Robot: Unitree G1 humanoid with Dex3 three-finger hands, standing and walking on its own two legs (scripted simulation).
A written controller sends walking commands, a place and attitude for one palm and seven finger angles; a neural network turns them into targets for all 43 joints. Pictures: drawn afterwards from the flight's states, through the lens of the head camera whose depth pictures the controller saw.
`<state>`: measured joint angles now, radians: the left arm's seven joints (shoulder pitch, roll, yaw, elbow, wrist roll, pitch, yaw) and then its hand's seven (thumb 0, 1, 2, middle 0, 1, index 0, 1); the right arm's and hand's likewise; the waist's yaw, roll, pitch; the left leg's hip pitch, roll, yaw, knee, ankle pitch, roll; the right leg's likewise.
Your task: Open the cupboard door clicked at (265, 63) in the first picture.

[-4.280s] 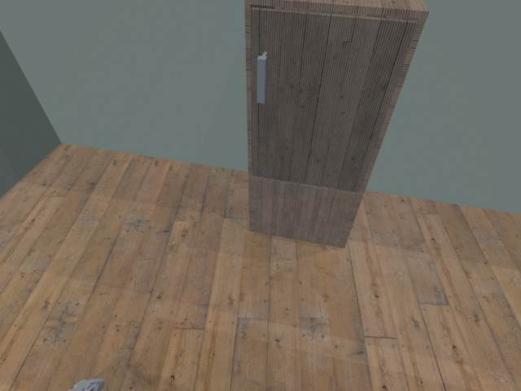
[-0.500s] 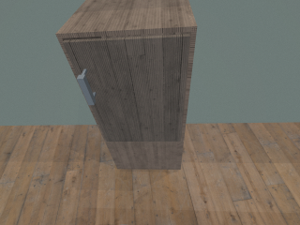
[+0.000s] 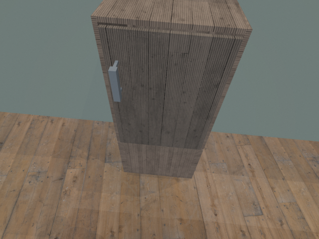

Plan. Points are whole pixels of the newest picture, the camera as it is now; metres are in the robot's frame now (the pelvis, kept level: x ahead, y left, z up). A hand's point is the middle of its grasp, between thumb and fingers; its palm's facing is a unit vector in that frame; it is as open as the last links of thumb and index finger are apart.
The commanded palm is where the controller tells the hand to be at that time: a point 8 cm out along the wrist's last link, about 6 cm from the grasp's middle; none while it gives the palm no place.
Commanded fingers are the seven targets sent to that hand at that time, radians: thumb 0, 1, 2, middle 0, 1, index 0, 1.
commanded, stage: come to a stop and stand still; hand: left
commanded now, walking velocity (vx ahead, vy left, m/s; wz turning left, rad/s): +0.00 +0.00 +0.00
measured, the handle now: (117, 81) +0.58 +0.20 +0.05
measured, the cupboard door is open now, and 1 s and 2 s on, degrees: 0 0 0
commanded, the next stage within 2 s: look again from close up in 0.16 s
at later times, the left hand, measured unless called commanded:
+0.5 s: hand out of the picture +0.02 +0.19 -0.17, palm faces -0.02 -0.97 -0.23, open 7.3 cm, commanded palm none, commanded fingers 0.00 0.90 0.90 -0.20 -0.30 -0.20 -0.30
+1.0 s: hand (91, 236) +0.14 +0.18 -0.08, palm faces +0.26 -0.95 -0.20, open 7.3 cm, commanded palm +0.11 +0.22 -0.06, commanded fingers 0.00 0.71 0.82 -0.21 -0.42 -0.21 -0.42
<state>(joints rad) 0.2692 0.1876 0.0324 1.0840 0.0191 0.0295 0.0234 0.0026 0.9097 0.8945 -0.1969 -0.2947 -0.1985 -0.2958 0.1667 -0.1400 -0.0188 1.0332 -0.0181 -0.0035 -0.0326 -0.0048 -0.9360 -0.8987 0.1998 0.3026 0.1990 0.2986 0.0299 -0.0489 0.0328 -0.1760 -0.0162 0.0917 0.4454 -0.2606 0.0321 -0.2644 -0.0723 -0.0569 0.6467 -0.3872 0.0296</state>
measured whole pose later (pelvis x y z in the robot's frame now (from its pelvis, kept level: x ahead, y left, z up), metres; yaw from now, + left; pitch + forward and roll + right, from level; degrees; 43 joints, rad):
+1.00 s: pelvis +0.00 -0.02 +0.00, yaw +1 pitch +0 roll +1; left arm 0.45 0.18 0.03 0.32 -0.14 -0.02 0.10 0.03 0.92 0.88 -0.20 -0.32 -0.21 -0.32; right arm 0.33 -0.22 -0.01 0.91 0.04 -0.21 -0.08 0.01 -0.92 -0.90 0.20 0.30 0.20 0.30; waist 0.00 0.02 0.00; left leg -0.22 0.02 0.06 0.52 -0.30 0.00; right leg -0.23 -0.03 -0.09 0.55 -0.32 -0.02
